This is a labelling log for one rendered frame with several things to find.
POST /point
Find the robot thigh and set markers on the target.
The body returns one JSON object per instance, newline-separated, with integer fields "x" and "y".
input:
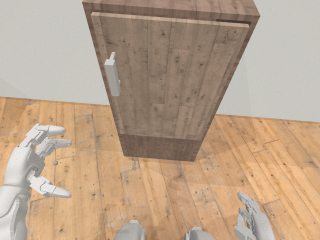
{"x": 197, "y": 235}
{"x": 131, "y": 231}

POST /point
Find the cupboard door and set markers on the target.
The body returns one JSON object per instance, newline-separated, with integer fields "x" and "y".
{"x": 172, "y": 71}

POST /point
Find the robot right thigh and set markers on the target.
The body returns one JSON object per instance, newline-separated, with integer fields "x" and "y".
{"x": 197, "y": 235}

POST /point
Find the left robot hand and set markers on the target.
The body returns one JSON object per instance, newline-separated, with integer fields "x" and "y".
{"x": 19, "y": 169}

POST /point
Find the handle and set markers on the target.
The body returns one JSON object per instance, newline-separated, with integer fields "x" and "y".
{"x": 112, "y": 75}

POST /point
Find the robot left thigh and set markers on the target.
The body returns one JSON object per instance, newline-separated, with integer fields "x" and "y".
{"x": 131, "y": 231}

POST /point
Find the right robot hand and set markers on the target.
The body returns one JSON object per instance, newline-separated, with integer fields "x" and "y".
{"x": 258, "y": 225}

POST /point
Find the robot left forearm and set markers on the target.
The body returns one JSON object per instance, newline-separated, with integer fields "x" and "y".
{"x": 13, "y": 211}

